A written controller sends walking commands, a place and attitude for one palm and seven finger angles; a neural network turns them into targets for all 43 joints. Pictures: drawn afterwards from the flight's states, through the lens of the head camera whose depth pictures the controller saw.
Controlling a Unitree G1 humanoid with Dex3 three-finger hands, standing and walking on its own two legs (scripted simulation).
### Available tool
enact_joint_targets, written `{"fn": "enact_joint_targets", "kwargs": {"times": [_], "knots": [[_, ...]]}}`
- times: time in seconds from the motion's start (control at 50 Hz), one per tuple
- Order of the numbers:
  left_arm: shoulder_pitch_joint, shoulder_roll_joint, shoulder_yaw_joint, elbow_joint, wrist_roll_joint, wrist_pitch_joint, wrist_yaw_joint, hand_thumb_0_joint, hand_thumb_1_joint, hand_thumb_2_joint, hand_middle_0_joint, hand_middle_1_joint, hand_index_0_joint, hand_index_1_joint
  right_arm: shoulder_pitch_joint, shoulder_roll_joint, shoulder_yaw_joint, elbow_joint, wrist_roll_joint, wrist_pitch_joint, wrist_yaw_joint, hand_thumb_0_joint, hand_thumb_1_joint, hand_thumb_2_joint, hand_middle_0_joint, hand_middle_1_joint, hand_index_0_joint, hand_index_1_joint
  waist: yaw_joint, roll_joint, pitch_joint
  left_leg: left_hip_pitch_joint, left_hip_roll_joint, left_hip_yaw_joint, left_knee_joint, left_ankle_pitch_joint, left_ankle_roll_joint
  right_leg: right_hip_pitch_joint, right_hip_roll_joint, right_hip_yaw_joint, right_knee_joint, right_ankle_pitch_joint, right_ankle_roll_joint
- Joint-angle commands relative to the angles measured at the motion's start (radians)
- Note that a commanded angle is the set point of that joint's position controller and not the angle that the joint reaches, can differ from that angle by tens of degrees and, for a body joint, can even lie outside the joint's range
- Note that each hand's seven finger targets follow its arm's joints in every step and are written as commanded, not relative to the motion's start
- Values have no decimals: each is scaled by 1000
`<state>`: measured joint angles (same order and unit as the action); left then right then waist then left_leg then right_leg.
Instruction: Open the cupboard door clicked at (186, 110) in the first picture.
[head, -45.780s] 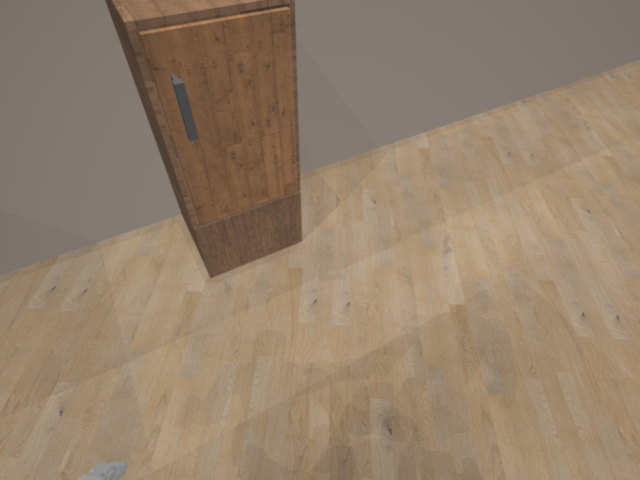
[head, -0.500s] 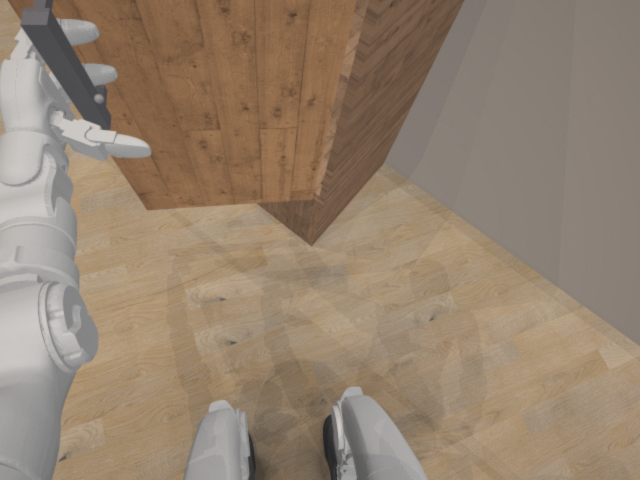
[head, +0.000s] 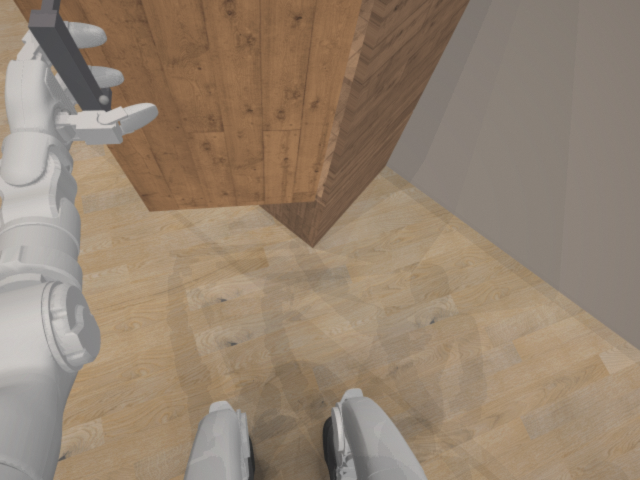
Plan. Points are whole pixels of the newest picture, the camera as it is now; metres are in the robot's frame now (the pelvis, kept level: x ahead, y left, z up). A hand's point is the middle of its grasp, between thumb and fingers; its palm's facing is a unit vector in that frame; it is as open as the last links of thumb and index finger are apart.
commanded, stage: close the thumb around the handle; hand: left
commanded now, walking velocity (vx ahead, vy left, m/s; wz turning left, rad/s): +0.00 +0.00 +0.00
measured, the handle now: (81, 66) +0.59 +0.22 +0.06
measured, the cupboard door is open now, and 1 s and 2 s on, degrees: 46 66 96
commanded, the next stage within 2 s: pull the door open along its arc in 0.36 s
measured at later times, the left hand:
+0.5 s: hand (101, 100) +0.54 +0.20 +0.07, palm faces +0.03 -1.00 -0.01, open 5.6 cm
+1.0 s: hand (132, 181) +0.44 +0.16 +0.07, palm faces +0.21 -0.97 +0.09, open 6.0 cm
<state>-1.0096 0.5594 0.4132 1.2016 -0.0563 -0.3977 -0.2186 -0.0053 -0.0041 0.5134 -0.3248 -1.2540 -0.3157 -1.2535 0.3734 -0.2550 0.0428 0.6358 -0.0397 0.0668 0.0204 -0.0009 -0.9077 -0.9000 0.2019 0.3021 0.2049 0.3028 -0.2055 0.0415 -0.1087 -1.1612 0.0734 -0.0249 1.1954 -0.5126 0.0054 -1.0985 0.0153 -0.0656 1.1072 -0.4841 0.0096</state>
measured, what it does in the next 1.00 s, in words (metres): stands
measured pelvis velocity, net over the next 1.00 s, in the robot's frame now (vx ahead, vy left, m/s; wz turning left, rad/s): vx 0.01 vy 0.00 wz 0.00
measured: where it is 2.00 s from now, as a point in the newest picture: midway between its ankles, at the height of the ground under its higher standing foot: outside the picture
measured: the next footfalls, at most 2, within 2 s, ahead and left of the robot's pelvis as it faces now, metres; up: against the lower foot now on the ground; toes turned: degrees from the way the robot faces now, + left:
none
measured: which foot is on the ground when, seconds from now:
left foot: down 0.00-1.00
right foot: down 0.00-1.00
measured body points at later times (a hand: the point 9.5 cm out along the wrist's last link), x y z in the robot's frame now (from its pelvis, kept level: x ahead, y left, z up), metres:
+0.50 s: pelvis +0.00 +0.01 +0.00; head +0.16 +0.03 +0.42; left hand +0.53 +0.25 +0.07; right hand -0.02 -0.26 -0.11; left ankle +0.01 +0.11 -0.64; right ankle +0.01 -0.13 -0.64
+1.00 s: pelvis +0.01 +0.00 +0.02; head +0.12 +0.02 +0.46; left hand +0.42 +0.21 +0.06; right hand +0.09 -0.25 -0.09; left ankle +0.01 +0.11 -0.64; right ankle +0.01 -0.13 -0.64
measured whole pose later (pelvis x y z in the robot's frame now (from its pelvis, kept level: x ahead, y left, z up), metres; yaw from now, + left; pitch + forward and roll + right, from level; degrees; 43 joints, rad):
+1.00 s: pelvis +0.01 +0.00 +0.02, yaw +0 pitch +21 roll -2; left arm -0.45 0.15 0.26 0.66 -0.14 -0.42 0.08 0.01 0.68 0.72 -0.37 -1.35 -0.38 -1.35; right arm 0.33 -0.23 0.00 0.58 -0.03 0.05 0.05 0.00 -0.91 -0.90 0.20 0.30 0.20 0.30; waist -0.09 0.03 -0.16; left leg -0.95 0.06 0.02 1.07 -0.50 0.01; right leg -0.91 0.00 -0.02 1.02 -0.47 0.02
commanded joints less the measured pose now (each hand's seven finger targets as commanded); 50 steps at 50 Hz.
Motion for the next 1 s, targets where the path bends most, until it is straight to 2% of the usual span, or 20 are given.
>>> {"fn": "enact_joint_targets", "kwargs": {"times": [0.0, 0.02, 0.14, 0.22, 0.26, 0.28, 0.32, 0.34, 0.36, 0.44, 0.54, 0.64, 0.7, 0.74, 0.82, 0.84, 0.86, 0.88, 0.9, 0.98], "knots": [[-425, 231, 29, -204, -12, -74, -16, 0, 508, 732, -372, -1308, -372, -1308, 218, -197, -63, -30, -3, -4, -11, 0, -900, -900, 200, 300, 200, 300, -26, 145, -547, 473, -38, -38, -95, 468, 25, 205, 45, 17, -108, 380, -27], [-433, 252, 35, -208, -7, -75, -18, 0, 564, 756, -376, -1314, -376, -1314, 215, -199, -62, -28, -1, -2, -13, 0, -900, -900, 200, 300, 200, 300, -24, 148, -556, 467, -36, -40, -94, 467, 23, 203, 43, 17, -104, 376, -26], [-440, 233, 22, -218, -13, -74, -21, 0, 900, 900, -400, -1350, -400, -1350, 216, -197, -62, -31, -1, -5, -12, 0, -900, -900, 200, 300, 200, 300, -25, 169, -557, 491, -34, -45, -98, 468, 19, 182, 44, 12, -104, 359, -25], [-418, 259, 49, -231, -11, -76, -20, 0, 900, 900, -400, -1350, -400, -1350, 220, -198, -64, -35, -2, -3, -11, 0, -900, -900, 200, 300, 200, 300, -11, 163, -583, 492, -34, -43, -96, 493, 19, 208, 45, 13, -98, 386, -26], [-408, 212, 15, -225, -12, -72, -21, 0, 900, 900, -400, -1350, -400, -1350, 214, -194, -66, -34, 1, -3, -9, 0, -900, -900, 200, 300, 200, 300, -18, 169, -556, 503, -34, -42, -100, 481, 17, 179, 45, 9, -107, 364, -25], [-430, 224, 20, -222, -14, -70, -18, 0, 900, 900, -400, -1350, -400, -1350, 214, -198, -65, -29, 0, -2, -10, 0, -900, -900, 200, 300, 200, 300, -28, 147, -538, 485, -32, -44, -102, 449, 19, 178, 45, 10, -111, 343, -23], [-431, 257, 42, -225, -8, -75, -14, 0, 900, 900, -400, -1350, -400, -1350, 216, -201, -63, -30, -1, -3, -12, 0, -900, -900, 200, 300, 200, 300, -14, 173, -555, 494, -34, -47, -104, 456, 16, 177, 43, 10, -105, 338, -27], [-423, 230, 23, -197, -8, -68, -13, 0, 900, 900, -400, -1350, -400, -1350, 213, -198, -62, -29, 0, -4, -11, 0, -900, -900, 200, 300, 200, 300, -26, 155, -530, 482, -34, -45, -106, 440, 19, 169, 45, 9, -110, 329, -26], [-431, 239, 27, -193, -6, -66, -12, 0, 900, 900, -400, -1350, -400, -1350, 213, -200, -61, -28, 0, -4, -12, 0, -900, -900, 200, 300, 200, 300, -27, 147, -508, 466, -32, -47, -109, 418, 18, 165, 45, 8, -113, 311, -25], [-466, 231, 12, -189, 1, -67, -8, 0, 900, 900, -400, -1350, -400, -1350, 216, -203, -60, -26, -3, -7, -15, 0, -900, -900, 200, 300, 200, 300, -40, 168, -520, 484, -31, -55, -106, 413, 18, 129, 41, 6, -109, 287, -26], [-340, 214, 28, -244, -18, -72, -19, 0, 900, 900, -400, -1350, -400, -1350, 211, -198, -66, -47, -1, -3, -9, 0, -900, -900, 200, 300, 200, 300, 8, 175, -590, 533, -33, -47, -114, 501, 12, 193, 43, 2, -102, 361, -29], [-172, 170, 27, -319, -49, -67, -24, 0, 900, 900, -400, -1350, -400, -1350, 187, -191, -76, -78, 12, 2, -2, 0, -900, -900, 200, 300, 200, 300, 44, 111, -582, 515, -39, -27, -142, 498, 15, 277, 47, 3, -117, 405, -26], [-40, 115, 2, -393, -70, -66, -24, 0, 900, 900, -400, -1350, -400, -1350, 167, -182, -82, -101, 23, 3, 2, 0, -900, -900, 200, 300, 200, 300, 68, 87, -557, 519, -44, -14, -168, 503, 15, 324, 48, 2, -131, 427, -29], [63, 71, -18, -482, -83, -66, -17, 0, 900, 900, -400, -1350, -400, -1350, 144, -175, -90, -119, 31, 2, 8, 0, -900, -900, 200, 300, 200, 300, 91, 103, -569, 550, -46, -4, -183, 530, 11, 344, 45, 2, -140, 448, -28], [229, -7, -59, -647, -110, -74, 14, 0, 900, 900, -400, -1350, -400, -1350, 106, -161, -99, -145, 42, -7, 14, 0, -900, -900, 200, 300, 200, 300, 117, 79, -534, 570, -47, 6, -213, 564, 8, 396, 41, 3, -155, 485, -26], [304, -47, -76, -647, -115, -71, 19, 0, 900, 900, -400, -1350, -400, -1350, 92, -154, -100, -152, 45, -11, 16, 0, -900, -900, 200, 300, 200, 300, 124, 70, -500, 555, -51, 16, -218, 539, 7, 402, 40, 2, -161, 480, -26], [298, -87, 11, -669, -174, -69, 132, 0, 900, 900, -400, -1350, -400, -1350, 70, -134, -97, -151, 39, -19, 12, 0, -900, -900, 200, 300, 200, 300, 158, 15, -436, 495, -50, 21, -234, 496, 1, 409, 40, -9, -171, 449, -19], [312, -156, -13, -685, -172, -70, 225, 0, 900, 900, -400, -1350, -400, -1350, 50, -126, -96, -151, 31, -32, 15, 0, -900, -900, 200, 300, 200, 300, 152, 10, -409, 469, -54, 25, -243, 448, -6, 409, 37, -12, -173, 417, -16], [332, -178, -26, -706, -146, -79, 293, 0, 900, 900, -400, -1350, -400, -1350, 45, -123, -97, -146, 24, -44, 17, 0, -900, -900, 200, 300, 200, 300, 154, -18, -389, 446, -55, 23, -241, 425, -7, 407, 35, -13, -166, 403, -18], [389, -314, -127, -798, -7, -98, 538, 0, 900, 900, -400, -1350, -400, -1350, 17, -100, -101, -140, -19, -53, 39, 0, -900, -900, 200, 300, 200, 300, 163, 39, -431, 491, -53, 34, -230, 468, -19, 398, 19, -5, -136, 419, -27]]}}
